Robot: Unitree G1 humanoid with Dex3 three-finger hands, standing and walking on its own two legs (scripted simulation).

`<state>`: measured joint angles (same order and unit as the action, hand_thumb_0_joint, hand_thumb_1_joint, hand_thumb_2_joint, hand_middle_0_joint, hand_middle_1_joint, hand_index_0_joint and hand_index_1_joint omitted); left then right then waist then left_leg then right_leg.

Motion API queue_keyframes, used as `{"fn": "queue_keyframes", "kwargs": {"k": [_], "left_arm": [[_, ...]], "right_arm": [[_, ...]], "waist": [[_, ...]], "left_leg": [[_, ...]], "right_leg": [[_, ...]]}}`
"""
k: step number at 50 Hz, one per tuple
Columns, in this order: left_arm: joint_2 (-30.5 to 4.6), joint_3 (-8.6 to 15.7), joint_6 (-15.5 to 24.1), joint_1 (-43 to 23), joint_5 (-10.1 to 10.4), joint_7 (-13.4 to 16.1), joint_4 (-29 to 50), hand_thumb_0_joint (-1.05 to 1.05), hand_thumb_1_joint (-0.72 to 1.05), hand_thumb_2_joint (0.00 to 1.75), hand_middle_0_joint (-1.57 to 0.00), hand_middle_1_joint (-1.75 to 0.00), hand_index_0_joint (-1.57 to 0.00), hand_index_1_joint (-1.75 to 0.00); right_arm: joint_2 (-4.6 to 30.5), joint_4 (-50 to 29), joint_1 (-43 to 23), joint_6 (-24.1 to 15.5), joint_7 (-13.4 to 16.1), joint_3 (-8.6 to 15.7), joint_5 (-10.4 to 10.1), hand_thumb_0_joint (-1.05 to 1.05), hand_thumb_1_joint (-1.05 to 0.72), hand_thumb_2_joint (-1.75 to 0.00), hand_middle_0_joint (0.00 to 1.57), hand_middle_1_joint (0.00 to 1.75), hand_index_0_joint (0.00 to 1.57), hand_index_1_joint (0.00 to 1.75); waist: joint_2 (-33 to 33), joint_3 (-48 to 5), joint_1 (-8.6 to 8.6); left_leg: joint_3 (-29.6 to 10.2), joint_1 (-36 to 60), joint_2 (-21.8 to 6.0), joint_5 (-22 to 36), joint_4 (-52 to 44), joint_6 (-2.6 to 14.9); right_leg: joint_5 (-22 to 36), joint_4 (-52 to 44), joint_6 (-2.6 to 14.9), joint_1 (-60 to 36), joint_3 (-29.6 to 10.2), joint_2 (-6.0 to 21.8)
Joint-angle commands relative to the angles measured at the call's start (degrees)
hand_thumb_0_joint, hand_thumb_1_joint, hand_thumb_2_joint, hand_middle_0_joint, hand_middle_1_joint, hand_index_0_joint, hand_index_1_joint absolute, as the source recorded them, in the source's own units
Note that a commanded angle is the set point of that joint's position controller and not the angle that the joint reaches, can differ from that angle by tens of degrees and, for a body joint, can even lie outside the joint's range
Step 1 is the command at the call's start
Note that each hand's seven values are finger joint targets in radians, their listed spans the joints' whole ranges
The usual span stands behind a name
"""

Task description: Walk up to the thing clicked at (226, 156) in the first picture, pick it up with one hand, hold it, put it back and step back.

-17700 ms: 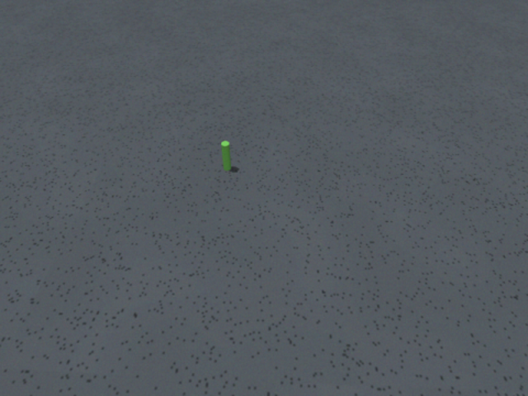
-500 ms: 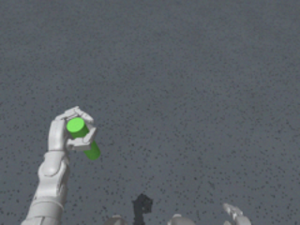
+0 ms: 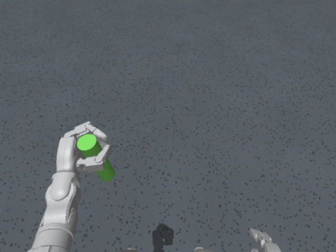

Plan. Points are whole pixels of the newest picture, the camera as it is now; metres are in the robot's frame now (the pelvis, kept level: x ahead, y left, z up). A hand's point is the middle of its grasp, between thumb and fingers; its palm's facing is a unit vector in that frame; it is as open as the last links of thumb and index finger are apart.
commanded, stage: hold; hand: left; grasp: from the side
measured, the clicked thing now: (98, 160) +0.34 +0.18 -0.01
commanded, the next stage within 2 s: none
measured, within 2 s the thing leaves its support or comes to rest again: neither
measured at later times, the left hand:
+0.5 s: hand (95, 153) +0.32 +0.17 +0.05, palm faces +0.07 -1.00 -0.01, open 5.5 cm
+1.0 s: hand (94, 153) +0.33 +0.17 +0.05, palm faces +0.07 -1.00 -0.01, open 5.5 cm
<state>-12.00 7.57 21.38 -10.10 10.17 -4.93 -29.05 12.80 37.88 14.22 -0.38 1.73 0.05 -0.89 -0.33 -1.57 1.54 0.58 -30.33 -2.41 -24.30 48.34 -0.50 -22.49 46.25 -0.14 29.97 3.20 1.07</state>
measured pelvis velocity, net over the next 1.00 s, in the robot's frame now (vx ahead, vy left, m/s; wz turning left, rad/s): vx -0.01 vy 0.00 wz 0.00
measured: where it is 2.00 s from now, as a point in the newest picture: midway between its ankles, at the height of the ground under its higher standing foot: outside the picture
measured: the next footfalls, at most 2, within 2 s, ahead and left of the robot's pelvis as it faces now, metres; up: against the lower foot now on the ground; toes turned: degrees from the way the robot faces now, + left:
none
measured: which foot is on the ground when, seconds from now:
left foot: down 0.00-1.00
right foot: down 0.00-1.00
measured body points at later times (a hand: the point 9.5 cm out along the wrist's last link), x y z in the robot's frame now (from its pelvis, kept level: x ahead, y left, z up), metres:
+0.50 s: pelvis +0.00 +0.00 +0.01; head +0.03 +0.00 +0.45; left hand +0.32 +0.22 +0.05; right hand +0.13 -0.25 -0.10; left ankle +0.00 +0.12 -0.70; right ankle +0.01 -0.12 -0.70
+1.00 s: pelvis -0.01 +0.00 +0.01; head +0.03 +0.01 +0.46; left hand +0.32 +0.23 +0.05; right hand +0.12 -0.24 -0.10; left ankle +0.00 +0.12 -0.70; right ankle +0.01 -0.12 -0.70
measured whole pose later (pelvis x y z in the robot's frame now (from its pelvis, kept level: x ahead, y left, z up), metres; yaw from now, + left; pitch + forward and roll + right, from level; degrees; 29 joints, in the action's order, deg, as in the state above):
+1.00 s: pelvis -0.01 +0.00 +0.01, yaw +0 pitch +4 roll -1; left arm -11.7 7.7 21.9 -9.4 10.0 -5.2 -30.0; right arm 12.7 38.7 13.8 -1.3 1.4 0.2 -0.9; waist -0.2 -0.8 1.3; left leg 0.9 -27.3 -2.0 -22.6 45.4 -0.2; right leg -20.7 43.3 -0.4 27.0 2.9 1.3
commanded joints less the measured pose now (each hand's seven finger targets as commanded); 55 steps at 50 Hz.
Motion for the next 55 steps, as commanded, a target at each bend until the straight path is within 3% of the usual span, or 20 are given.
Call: {"fn": "queue_keyframes", "kwargs": {"k": [1, 7, 8, 10, 15, 19, 22, 27, 29, 32, 35, 42, 44, 45, 47, 49, 50, 52, 54, 55], "left_arm": [[-8.41, 3.27, 5.12, -18.06, 0.76, -0.16, 16.17, 0.0, 0.56, 1.23, -1.38, -1.42, -1.39, -1.42], [-8.32, 3.7, 5.0, -17.03, 0.79, 0.0, 15.85, 0.0, 0.58, 1.23, -1.37, -1.42, -1.38, -1.41], [-6.93, 2.25, 4.93, -16.73, 0.91, -0.17, 15.44, 0.0, 0.57, 1.23, -1.36, -1.41, -1.37, -1.4], [-8.62, 4.51, 5.05, -16.86, 1.14, 0.09, 15.66, 0.0, 0.56, 1.23, -1.36, -1.42, -1.37, -1.41], [-5.68, 1.59, 4.86, -15.32, 0.97, -0.39, 14.58, 0.0, 0.58, 1.22, -1.35, -1.4, -1.36, -1.39], [-9.78, 4.61, 5.51, -18.29, 0.52, -0.05, 18.19, 0.0, 0.59, 1.22, -1.35, -1.4, -1.36, -1.39], [-5.02, 2.16, 4.97, -14.5, 1.33, -0.26, 13.75, 0.0, 0.61, 1.23, -1.34, -1.39, -1.35, -1.38], [-9.53, 4.27, 6.11, -18.7, 0.49, -0.23, 18.71, 0.0, 0.58, 1.22, -1.34, -1.39, -1.35, -1.39], [-6.39, 2.31, 5.53, -14.57, 0.93, -0.66, 14.65, 0.0, 0.6, 1.22, -1.35, -1.4, -1.36, -1.39], [-9.6, 4.14, 5.79, -20.57, 0.89, -0.08, 19.36, 0.0, 0.61, 1.23, -1.34, -1.39, -1.34, -1.38], [-6.21, 3.07, 4.69, -13.8, 0.76, 0.0, 10.91, 0.0, 0.58, 1.22, -1.33, -1.38, -1.34, -1.38], [-9.31, 3.95, 5.98, -19.78, 0.63, -0.36, 18.44, 0.0, 0.61, 1.22, -1.33, -1.38, -1.34, -1.37], [-4.47, 1.79, 4.76, -14.03, 1.08, -0.33, 9.94, 0.0, 0.59, 1.23, -1.33, -1.39, -1.34, -1.38], [-7.49, 3.94, 5.38, -17.74, 1.33, -0.04, 15.88, 0.0, 0.62, 1.23, -1.33, -1.39, -1.34, -1.38], [-5.56, 1.97, 5.25, -15.22, 0.71, -0.41, 10.8, 0.0, 0.6, 1.23, -1.33, -1.39, -1.34, -1.39], [-9.57, 4.45, 6.32, -19.68, 0.39, -0.54, 15.73, 0.0, 0.62, 1.24, -1.34, -1.4, -1.35, -1.39], [-7.83, 3.07, 6.25, -18.06, 0.24, -0.63, 13.58, 0.0, 0.62, 1.23, -1.33, -1.39, -1.34, -1.38], [-9.19, 4.7, 6.77, -18.99, 0.92, -0.51, 16.94, 0.0, 0.64, 1.24, -1.34, -1.39, -1.35, -1.39], [-6.24, 2.1, 6.39, -17.38, 1.12, -0.56, 15.08, 0.0, 0.62, 1.25, -1.33, -1.4, -1.34, -1.39], [-8.34, 3.85, 6.43, -19.28, 1.13, -0.33, 16.47, 0.0, 0.62, 1.24, -1.33, -1.39, -1.34, -1.38]], "right_arm": [[7.9, -6.6, -1.22, -2.03, 0.77, 2.71, -0.06, 0.0, -0.92, -0.9, 0.2, 0.3, 0.2, 0.3], [7.89, -6.83, -1.45, -2.04, 0.76, 2.7, -0.05, 0.0, -0.92, -0.9, 0.2, 0.3, 0.2, 0.3], [7.73, -7.09, -1.69, -2.03, 0.75, 2.53, -0.11, 0.0, -0.92, -0.9, 0.2, 0.3, 0.2, 0.3], [7.66, -6.77, -2.08, -2.2, 0.87, 2.57, -0.18, 0.0, -0.92, -0.9, 0.2, 0.3, 0.2, 0.3], [7.66, -6.78, -2.27, -2.32, 0.72, 2.57, -0.15, 0.0, -0.91, -0.9, 0.2, 0.3, 0.2, 0.3], [7.73, -6.66, -2.37, -2.37, 0.87, 2.74, -0.1, 0.0, -0.92, -0.9, 0.2, 0.3, 0.2, 0.3], [7.21, -6.58, -2.54, -2.53, 0.77, 2.28, -0.04, 0.0, -0.91, -0.9, 0.2, 0.3, 0.2, 0.3], [7.55, -6.34, -2.46, -2.59, 0.86, 2.68, 0.11, 0.0, -0.91, -0.9, 0.2, 0.3, 0.2, 0.3], [7.58, -6.55, -2.63, -2.7, 0.88, 2.52, -0.09, 0.0, -0.91, -0.9, 0.2, 0.3, 0.2, 0.3], [7.78, -6.26, -2.67, -2.8, 1.07, 2.67, -0.2, 0.0, -0.91, -0.9, 0.2, 0.3, 0.2, 0.3], [7.63, -6.22, -2.63, -2.75, 0.86, 2.59, -0.18, 0.0, -0.91, -0.9, 0.2, 0.3, 0.2, 0.3], [7.69, -6.2, -2.22, -2.97, 0.72, 2.86, -0.02, 0.0, -0.91, -0.9, 0.2, 0.3, 0.2, 0.3], [7.37, -6.12, -2.22, -3.2, 0.51, 2.44, -0.12, 0.0, -0.91, -0.9, 0.2, 0.3, 0.2, 0.3], [7.55, -5.89, -2.26, -3.24, 0.49, 2.71, -0.11, 0.0, -0.91, -0.9, 0.2, 0.3, 0.2, 0.3], [7.71, -6.14, -2.59, -3.25, 0.34, 2.69, -0.03, 0.0, -0.91, -0.9, 0.2, 0.3, 0.2, 0.3], [8.22, -6.32, -2.67, -3.22, 0.31, 3.19, -0.16, 0.0, -0.91, -0.9, 0.2, 0.3, 0.2, 0.3], [7.76, -6.26, -2.28, -3.12, 0.24, 2.88, 0.09, 0.0, -0.91, -0.9, 0.2, 0.3, 0.2, 0.3], [7.82, -6.24, -2.08, -3.27, 0.19, 2.88, -0.07, 0.0, -0.91, -0.9, 0.2, 0.3, 0.2, 0.3], [7.48, -6.39, -1.95, -3.3, 0.27, 2.51, -0.07, 0.0, -0.91, -0.9, 0.2, 0.3, 0.2, 0.3], [7.78, -5.9, -1.79, -3.32, 0.39, 2.74, -0.09, 0.0, -0.91, -0.9, 0.2, 0.3, 0.2, 0.3]], "waist": [[-1.97, -16.84, -0.19], [-1.68, -17.28, -0.61], [-1.19, -16.36, 0.18], [-0.44, -16.01, -0.71], [-0.36, -14.09, 0.37], [-1.51, -16.77, -0.61], [1.13, -14.35, 0.19], [-3.03, -17.41, -0.77], [0.09, -15.61, -0.26], [-2.54, -16.17, -0.51], [0.12, -13.61, -0.11], [-2.49, -17.19, -0.59], [1.61, -13.42, 0.17], [-0.3, -14.41, -0.57], [-0.2, -12.3, -0.08], [-3.04, -15.32, -0.48], [-1.92, -15.51, -0.45], [-2.69, -16.47, -0.94], [-0.64, -15.56, -0.05], [-1.42, -17.17, -0.41]], "left_leg": [[-0.52, 7.67, 1.73, 16.18, -7.58, 0.57], [-0.62, 9.12, 1.61, 17.22, -8.25, 0.51], [-0.65, 9.14, 1.62, 16.87, -8.48, 0.55], [-0.29, 8.11, 1.83, 15.87, -8.5, 0.78], [-0.28, 8.41, 1.77, 15.32, -8.99, 0.79], [-0.21, 9.78, 1.91, 15.83, -9.17, 0.79], [-0.44, 8.47, 1.74, 14.72, -9.38, 0.83], [-0.14, 9.84, 2.06, 15.02, -9.33, 0.66], [-0.38, 9.67, 1.88, 14.95, -9.65, 0.79], [-0.27, 10.32, 1.9, 15.14, -9.93, 0.66], [-0.38, 8.81, 1.84, 15.0, -9.99, 0.75], [-0.41, 10.56, 1.82, 15.35, -9.94, 0.54], [-0.57, 8.48, 1.65, 14.59, -10.04, 0.76], [-0.54, 8.27, 1.65, 14.21, -10.14, 0.71], [-0.73, 7.72, 1.49, 14.08, -10.28, 0.51], [-0.63, 9.44, 1.62, 14.38, -10.21, 0.4], [-0.9, 9.5, 1.53, 14.97, -9.94, 0.33], [-0.61, 9.65, 1.79, 14.53, -10.04, 0.38], [-0.61, 9.22, 1.67, 14.81, -9.94, 0.52], [-0.42, 9.67, 1.78, 15.43, -9.6, 0.56]], "right_leg": [[17.24, -6.14, 0.86, -8.52, -1.13, -1.35], [17.58, -6.58, 0.95, -9.05, -0.89, -1.51], [17.4, -6.9, 0.88, -8.87, -0.82, -1.56], [17.31, -7.39, 0.6, -9.92, -1.2, -1.26], [16.69, -7.55, 0.73, -8.44, -0.99, -1.31], [17.19, -7.78, 0.64, -10.2, -1.3, -1.09], [16.22, -7.94, 0.63, -9.3, -0.92, -1.33], [16.25, -7.93, 0.78, -10.15, -1.33, -0.96], [16.17, -8.19, 0.69, -10.18, -0.96, -1.2], [16.4, -8.48, 0.76, -10.08, -1.15, -1.05], [16.09, -8.61, 0.7, -9.36, -0.88, -1.21], [16.1, -8.42, 0.88, -10.41, -0.97, -1.21], [15.61, -8.59, 0.71, -9.66, -0.64, -1.48], [15.38, -8.51, 0.82, -9.69, -0.72, -1.35], [14.61, -8.1, 1.03, -8.21, -0.42, -1.61], [14.87, -8.05, 1.08, -8.73, -0.74, -1.33], [14.95, -7.67, 1.14, -8.94, -0.56, -1.51], [15.01, -8.0, 1.02, -10.05, -0.79, -1.34], [15.69, -8.06, 0.9, -9.82, -0.78, -1.47], [16.28, -8.24, 0.82, -10.64, -0.96, -1.27]]}}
